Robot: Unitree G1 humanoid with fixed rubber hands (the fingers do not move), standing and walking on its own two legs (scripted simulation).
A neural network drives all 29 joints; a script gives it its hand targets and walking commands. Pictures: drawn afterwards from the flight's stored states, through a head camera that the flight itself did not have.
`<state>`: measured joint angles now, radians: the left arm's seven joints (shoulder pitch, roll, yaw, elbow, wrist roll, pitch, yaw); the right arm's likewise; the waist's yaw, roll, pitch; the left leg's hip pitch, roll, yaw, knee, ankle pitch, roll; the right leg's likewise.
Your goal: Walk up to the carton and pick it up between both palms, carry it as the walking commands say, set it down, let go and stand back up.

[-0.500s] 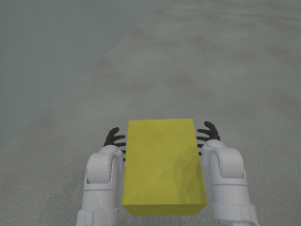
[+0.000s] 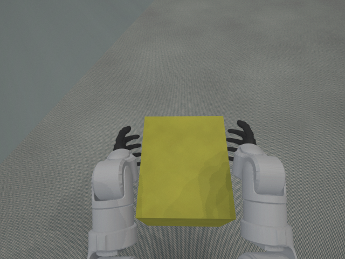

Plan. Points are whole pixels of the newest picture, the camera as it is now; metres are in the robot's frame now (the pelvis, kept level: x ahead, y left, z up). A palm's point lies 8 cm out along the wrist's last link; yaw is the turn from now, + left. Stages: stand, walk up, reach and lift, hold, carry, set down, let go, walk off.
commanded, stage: carry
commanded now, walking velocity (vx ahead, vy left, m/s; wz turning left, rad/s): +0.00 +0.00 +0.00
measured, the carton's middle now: (183, 173) +0.32 -0.01 -0.02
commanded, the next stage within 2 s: none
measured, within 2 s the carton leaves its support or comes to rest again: neither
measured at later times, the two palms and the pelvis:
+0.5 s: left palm (117, 115) +0.43 +0.14 +0.10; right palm (228, 109) +0.42 -0.12 +0.10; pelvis +0.12 +0.02 +0.01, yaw -2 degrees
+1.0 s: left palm (117, 106) +0.47 +0.15 +0.08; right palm (221, 101) +0.46 -0.12 +0.09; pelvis +0.16 +0.03 +0.00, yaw -2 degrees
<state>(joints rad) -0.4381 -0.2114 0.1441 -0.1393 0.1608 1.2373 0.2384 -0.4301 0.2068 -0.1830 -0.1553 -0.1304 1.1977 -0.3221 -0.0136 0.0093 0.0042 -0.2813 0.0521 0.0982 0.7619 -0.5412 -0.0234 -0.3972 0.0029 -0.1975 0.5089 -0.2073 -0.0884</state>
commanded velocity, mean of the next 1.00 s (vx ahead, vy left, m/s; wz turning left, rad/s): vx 0.00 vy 0.00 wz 0.00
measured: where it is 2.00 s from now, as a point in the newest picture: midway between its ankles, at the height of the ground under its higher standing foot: outside the picture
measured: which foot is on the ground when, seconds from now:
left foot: up 0.00-0.10, down 0.12-1.00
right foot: down 0.00-1.00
